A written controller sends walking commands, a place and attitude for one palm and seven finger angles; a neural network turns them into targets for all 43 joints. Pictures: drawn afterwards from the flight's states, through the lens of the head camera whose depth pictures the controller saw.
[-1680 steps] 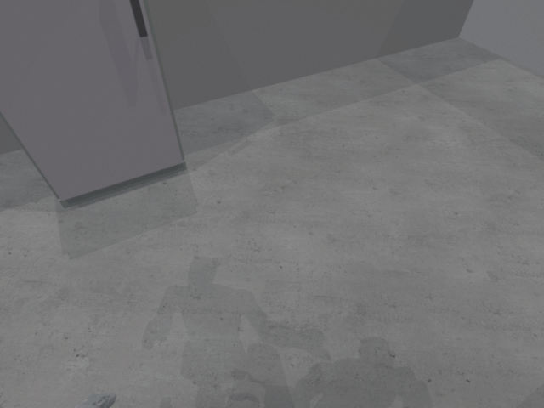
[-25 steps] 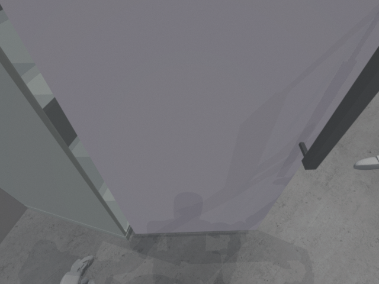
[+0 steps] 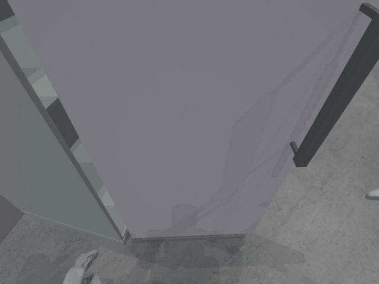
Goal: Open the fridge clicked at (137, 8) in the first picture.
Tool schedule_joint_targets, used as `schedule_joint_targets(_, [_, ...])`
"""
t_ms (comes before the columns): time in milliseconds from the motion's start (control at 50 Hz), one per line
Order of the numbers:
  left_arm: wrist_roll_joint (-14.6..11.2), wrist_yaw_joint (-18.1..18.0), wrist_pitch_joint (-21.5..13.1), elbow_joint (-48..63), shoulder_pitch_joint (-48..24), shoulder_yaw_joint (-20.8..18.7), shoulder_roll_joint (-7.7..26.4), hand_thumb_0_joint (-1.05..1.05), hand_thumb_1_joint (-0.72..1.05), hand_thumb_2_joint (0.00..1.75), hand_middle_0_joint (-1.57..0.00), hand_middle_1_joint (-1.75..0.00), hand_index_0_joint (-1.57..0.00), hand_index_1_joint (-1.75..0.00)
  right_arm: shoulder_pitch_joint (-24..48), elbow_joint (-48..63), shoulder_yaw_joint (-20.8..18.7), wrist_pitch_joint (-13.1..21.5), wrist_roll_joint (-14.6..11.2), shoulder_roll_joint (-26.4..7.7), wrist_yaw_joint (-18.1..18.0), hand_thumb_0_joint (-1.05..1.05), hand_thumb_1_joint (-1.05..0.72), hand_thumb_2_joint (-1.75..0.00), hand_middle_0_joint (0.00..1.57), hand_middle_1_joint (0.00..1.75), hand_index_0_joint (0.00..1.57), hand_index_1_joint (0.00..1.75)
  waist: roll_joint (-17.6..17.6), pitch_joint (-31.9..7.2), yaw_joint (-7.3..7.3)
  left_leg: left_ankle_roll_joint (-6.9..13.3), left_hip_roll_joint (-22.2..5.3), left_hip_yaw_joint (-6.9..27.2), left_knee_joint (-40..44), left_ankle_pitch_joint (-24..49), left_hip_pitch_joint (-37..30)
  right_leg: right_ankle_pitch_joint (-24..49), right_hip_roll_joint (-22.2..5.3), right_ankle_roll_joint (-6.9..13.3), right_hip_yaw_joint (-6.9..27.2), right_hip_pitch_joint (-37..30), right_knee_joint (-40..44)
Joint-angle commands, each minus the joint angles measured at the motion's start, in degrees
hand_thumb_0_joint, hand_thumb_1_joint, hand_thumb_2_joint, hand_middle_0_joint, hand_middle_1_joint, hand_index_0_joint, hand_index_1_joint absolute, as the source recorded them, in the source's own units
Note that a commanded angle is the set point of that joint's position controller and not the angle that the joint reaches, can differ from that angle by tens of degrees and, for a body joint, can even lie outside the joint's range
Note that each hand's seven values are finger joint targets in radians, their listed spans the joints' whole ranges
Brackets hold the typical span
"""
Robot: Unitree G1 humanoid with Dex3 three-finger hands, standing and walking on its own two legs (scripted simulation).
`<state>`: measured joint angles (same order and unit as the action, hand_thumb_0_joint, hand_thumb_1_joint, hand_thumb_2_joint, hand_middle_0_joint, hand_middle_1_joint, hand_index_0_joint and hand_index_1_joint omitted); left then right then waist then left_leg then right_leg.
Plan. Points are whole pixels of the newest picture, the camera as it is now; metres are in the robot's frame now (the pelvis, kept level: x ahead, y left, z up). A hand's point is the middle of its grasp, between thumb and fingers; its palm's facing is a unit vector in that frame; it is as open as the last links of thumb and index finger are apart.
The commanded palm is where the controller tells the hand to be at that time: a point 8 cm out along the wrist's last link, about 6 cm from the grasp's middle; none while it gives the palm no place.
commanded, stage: slip the hand off the handle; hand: right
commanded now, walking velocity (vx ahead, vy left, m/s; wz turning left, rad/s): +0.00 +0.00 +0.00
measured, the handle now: (326, 102) +0.44 -0.26 +0.18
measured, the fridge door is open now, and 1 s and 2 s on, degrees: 72 72 72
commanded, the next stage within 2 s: draw the hand back to the body in 0.28 s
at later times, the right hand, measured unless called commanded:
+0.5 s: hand out of the picture +0.25 -0.34 +0.17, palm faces +0.29 +0.95 -0.10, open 14.7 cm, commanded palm +0.21 -0.37 +0.18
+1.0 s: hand out of the picture +0.22 -0.30 +0.17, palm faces +0.35 +0.90 -0.25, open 14.3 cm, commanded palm +0.17 -0.33 +0.19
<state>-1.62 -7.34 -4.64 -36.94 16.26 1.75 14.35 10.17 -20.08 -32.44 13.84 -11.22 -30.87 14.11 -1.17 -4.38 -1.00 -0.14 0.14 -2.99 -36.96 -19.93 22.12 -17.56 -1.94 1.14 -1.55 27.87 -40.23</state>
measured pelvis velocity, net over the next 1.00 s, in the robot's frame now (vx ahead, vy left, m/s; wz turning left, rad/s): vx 0.00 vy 0.01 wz -0.03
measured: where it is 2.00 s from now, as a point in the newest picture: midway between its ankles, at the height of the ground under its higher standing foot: outside the picture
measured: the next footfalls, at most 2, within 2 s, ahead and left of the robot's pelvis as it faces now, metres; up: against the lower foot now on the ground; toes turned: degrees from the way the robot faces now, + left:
none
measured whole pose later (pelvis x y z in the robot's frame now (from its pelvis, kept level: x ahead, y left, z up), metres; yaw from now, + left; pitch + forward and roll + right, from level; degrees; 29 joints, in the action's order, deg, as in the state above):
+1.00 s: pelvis +0.00 +0.01 +0.01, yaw -2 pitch -2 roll +2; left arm -2.2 -6.4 -14.1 -35.7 12.8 3.8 14.9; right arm -10.1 4.4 -27.3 -3.5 -14.3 -26.5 11.7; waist -2.7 -2.4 -3.5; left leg 0.4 0.2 -4.7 -29.2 -17.8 9.3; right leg -15.2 -1.4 0.3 0.2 16.0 -33.3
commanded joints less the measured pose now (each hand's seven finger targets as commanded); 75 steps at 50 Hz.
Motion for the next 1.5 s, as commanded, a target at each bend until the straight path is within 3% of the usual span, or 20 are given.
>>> schedule_joint_targets(0, [-0.6, -1.2, -4.2, 8.0, -5.1, -2.6, 8.5, 0.0, 0.9, 0.9, -0.2, -0.3, -0.2, -0.3, 16.2, 12.6, -3.2, 2.2, -1.6, -18.1, 0.2, 0.0, 0.55, -0.2, 0.25, 1.15, 0.25, 1.15, -6.7, -8.1, -0.08, 1.4, 1.8, 0.5, 6.3, 4.5, 3.4, 4.7, 1.7, 0.6, 3.2, -11.4, 7.5])
schedule_joint_targets(140, [-0.3, -1.6, -6.2, 8.2, -6.1, -2.1, 8.3, 0.0, 0.9, 0.9, -0.2, -0.3, -0.2, -0.3, 15.0, 16.5, -1.1, 1.9, -1.8, -16.0, 0.5, 0.0, 0.55, -0.2, 0.25, 1.15, 0.25, 1.15, -6.3, -9.5, -0.35, 1.5, 1.7, 0.4, 6.3, 5.0, 2.6, 4.9, 1.9, 0.4, 4.2, -13.3, 7.5])
schedule_joint_targets(280, [-0.1, -1.0, -7.0, 8.8, -7.0, -1.9, 8.1, 0.0, 0.9, 0.9, -0.2, -0.3, -0.2, -0.3, 5.8, 21.4, -6.0, 1.4, -3.6, -18.2, 0.7, 0.0, 0.55, -0.2, 0.25, 1.15, 0.25, 1.15, -6.6, -10.2, -2.48, 1.6, 1.6, 0.3, 5.9, 9.4, -1.4, 9.4, 2.1, 0.2, 3.5, -13.0, 7.0])
schedule_joint_targets(380, [-0.2, -1.5, -7.6, 7.8, -6.7, -1.8, 8.1, 0.0, 0.9, 0.9, -0.2, -0.3, -0.2, -0.3, 8.0, 20.0, -4.9, 0.7, -4.0, -16.9, 0.8, 0.0, 0.55, -0.2, 0.25, 1.15, 0.25, 1.15, -4.7, -7.1, -1.12, 1.3, 1.6, 0.4, 6.5, 7.8, 0.6, 7.4, 2.2, 0.3, 3.4, -11.9, 6.7])
schedule_joint_targets(400, [-2.3, -2.2, -8.3, 7.8, -7.9, -1.3, 9.3, 0.0, 0.9, 0.9, -0.2, -0.3, -0.2, -0.3, 5.1, 10.9, -2.3, -5.7, -10.3, -13.7, 7.0, 0.0, 0.55, -0.2, 0.25, 1.15, 0.25, 1.15, -4.8, -10.1, 0.25, 1.3, 0.6, 1.2, 8.2, 9.1, -3.8, 6.0, 1.5, 0.3, 3.6, -14.1, 8.5])
schedule_joint_targets(440, [-3.2, -3.5, -9.2, 9.1, -9.1, -1.0, 9.4, 0.0, 0.9, 0.9, -0.2, -0.3, -0.2, -0.3, 10.8, 17.0, -4.2, -10.8, -12.3, -18.8, 12.6, 0.0, 0.55, -0.2, 0.25, 1.15, 0.25, 1.15, -6.6, -11.0, -0.68, 1.1, 0.6, 1.7, 9.5, 11.8, -6.0, 8.5, 1.9, 0.8, 3.6, -15.8, 8.8])
schedule_joint_targets(480, [-3.4, -3.7, -10.1, 9.8, -9.6, -0.2, 8.9, 0.0, 0.9, 0.9, -0.2, -0.3, -0.2, -0.3, 11.8, 18.7, -2.9, -14.8, -12.8, -19.1, 16.0, 0.0, 0.55, -0.2, 0.25, 1.15, 0.25, 1.15, -7.1, -10.4, -0.67, 1.2, 0.7, 1.6, 10.2, 13.9, -7.2, 10.8, 2.0, 1.0, 4.0, -17.7, 9.5])
schedule_joint_targets(540, [-3.1, -2.3, -11.1, 11.1, -8.6, 0.1, 8.6, 0.0, 0.9, 0.9, -0.2, -0.3, -0.2, -0.3, 7.5, 20.8, -5.7, -16.9, -13.3, -22.4, 18.9, 0.0, 0.55, -0.2, 0.25, 1.15, 0.25, 1.15, -6.1, -9.1, -1.38, 1.1, 0.9, 1.2, 10.4, 16.9, -8.0, 13.9, 2.3, 1.1, 4.8, -18.4, 10.1])
schedule_joint_targets(580, [-2.9, -1.2, -11.5, 11.4, -8.5, -0.1, 8.4, 0.0, 0.9, 0.9, -0.2, -0.3, -0.2, -0.3, 3.3, 21.0, -9.4, -16.2, -13.8, -23.7, 17.5, 0.0, 0.55, -0.2, 0.25, 1.15, 0.25, 1.15, -5.4, -7.3, -2.43, 1.4, 0.9, 1.6, 10.9, 16.3, -8.6, 14.0, 2.2, 0.9, 4.8, -17.4, 10.0])
schedule_joint_targets(720, [-3.6, 0.7, -12.2, 13.1, -9.4, -0.6, 8.4, 0.0, 0.9, 0.9, -0.2, -0.3, -0.2, -0.3, -4.9, 23.2, -5.1, -18.9, -14.9, -14.5, 15.4, 0.0, 0.55, -0.2, 0.25, 1.15, 0.25, 1.15, -4.3, -5.4, -2.12, 0.8, 0.8, 0.7, 10.9, 14.4, -6.4, 11.5, 1.8, 0.6, 3.7, -17.0, 10.8])
schedule_joint_targets(880, [-2.9, -0.5, -13.8, 11.9, -10.6, -0.2, 7.8, 0.0, 0.9, 0.9, -0.2, -0.3, -0.2, -0.3, -4.2, 34.5, -6.7, -17.4, -13.7, -16.0, 11.9, 0.0, 0.37, -0.29, 0.24, 1.04, 0.24, 1.04, -5.5, -5.0, -2.42, 1.0, 0.9, 0.8, 12.1, 12.0, -7.1, 10.5, 1.8, 0.9, 4.1, -19.4, 11.4])
schedule_joint_targets(900, [-0.1, 0.6, -13.3, 10.5, -9.9, -0.8, 7.7, 0.0, 0.9, 0.9, -0.2, -0.3, -0.2, -0.3, -1.5, 39.9, -5.7, -13.3, -2.3, -20.0, -1.1, 0.0, 0.33, -0.31, 0.24, 1.02, 0.24, 1.02, -6.8, 1.3, -2.93, 1.3, 0.1, 2.4, 16.0, 9.8, -5.3, 9.5, 2.5, 0.7, 3.9, -15.7, 12.0])
schedule_joint_targets(920, [0.0, 0.8, -13.3, 9.7, -10.0, -0.8, 7.2, 0.0, 0.9, 0.9, -0.2, -0.3, -0.2, -0.3, -8.4, 35.3, -1.0, -12.7, -1.6, -10.7, -6.8, 0.0, 0.3, -0.32, 0.24, 1.0, 0.24, 1.0, -4.8, 3.0, -1.39, 1.3, -0.5, 1.0, 15.5, 8.6, -4.8, 7.7, 1.8, 0.0, 4.0, -16.2, 13.2])
schedule_joint_targets(940, [0.0, 1.0, -12.7, 9.2, -10.0, -1.0, 6.8, 0.0, 0.9, 0.9, -0.2, -0.3, -0.2, -0.3, -13.5, 35.1, 0.9, -12.2, -0.2, -7.0, -10.6, 0.0, 0.26, -0.34, 0.24, 0.98, 0.24, 0.98, -3.8, 3.8, -2.06, 1.2, -0.6, 0.7, 15.3, 6.7, -5.2, 5.2, 1.3, -0.1, 4.2, -16.3, 14.1])
schedule_joint_targets(1040, [0.5, 1.1, -11.1, 7.9, -11.2, -1.8, 6.4, 0.0, 0.9, 0.9, -0.2, -0.3, -0.2, -0.3, -13.7, 44.0, 2.8, -7.4, 4.0, -5.8, -19.3, 0.0, 0.08, -0.43, 0.23, 0.87, 0.23, 0.87, -5.6, -1.6, -2.03, 1.2, -1.3, 1.4, 15.2, 5.8, -9.0, 3.7, 1.2, 0.5, 3.2, -19.9, 16.1])
schedule_joint_targets(1180, [0.7, 0.6, -9.2, 6.6, -12.7, -2.3, 6.3, 0.0, 0.9, 0.9, -0.2, -0.3, -0.2, -0.3, -15.2, 43.0, 4.1, -5.8, 6.1, -4.3, -21.7, 0.0, -0.17, -0.55, 0.22, 0.73, 0.22, 0.73, -1.7, 0.3, -2.53, 1.1, -1.2, 1.3, 16.1, 7.4, -10.5, 6.8, 1.1, 1.1, 2.6, -21.6, 17.8])
schedule_joint_targets(1240, [0.9, 1.0, -8.8, 6.9, -12.6, -2.2, 5.6, 0.0, 0.9, 0.9, -0.2, -0.3, -0.2, -0.3, -17.8, 44.9, 4.8, -5.5, 6.3, -3.2, -21.9, 0.0, -0.28, -0.6, 0.22, 0.66, 0.22, 0.66, -4.1, -1.0, -2.86, 1.2, -1.4, 1.2, 15.4, 11.1, -12.3, 10.5, 1.1, 0.9, 2.4, -23.1, 17.7])
schedule_joint_targets(1280, [1.1, 1.2, -8.4, 7.0, -12.9, -2.3, 5.9, 0.0, 0.9, 0.9, -0.2, -0.3, -0.2, -0.3, -20.6, 44.8, 4.6, -5.5, 6.2, -3.0, -21.6, 0.0, -0.36, -0.64, 0.22, 0.62, 0.22, 0.62, -1.6, 0.0, -3.36, 1.3, -1.2, 0.9, 15.8, 11.9, -13.2, 11.7, 1.0, 0.9, 2.6, -22.5, 18.2])
schedule_joint_targets(1440, [1.3, 1.9, -6.8, 8.3, -12.9, -2.4, 4.9, 0.0, 0.9, 0.9, -0.2, -0.3, -0.2, -0.3, -27.2, 50.4, 5.1, -5.8, 6.0, -1.8, -20.8, 0.0, -0.65, -0.78, 0.21, 0.45, 0.21, 0.45, -3.5, 0.1, -3.37, 1.0, -1.3, 1.1, 15.9, 17.1, -14.3, 16.4, 0.9, 0.7, 1.6, -24.1, 17.7])
schedule_joint_targets(1480, [1.4, 1.8, -6.6, 8.4, -13.0, -2.5, 5.1, 0.0, 0.9, 0.9, -0.2, -0.3, -0.2, -0.3, -28.4, 50.9, 4.9, -5.9, 6.0, -1.7, -20.8, 0.0, -0.72, -0.81, 0.21, 0.41, 0.21, 0.41, -1.0, 1.0, -3.49, 1.0, -1.1, 0.9, 16.5, 17.4, -14.5, 16.6, 0.9, 0.8, 1.5, -23.8, 17.9])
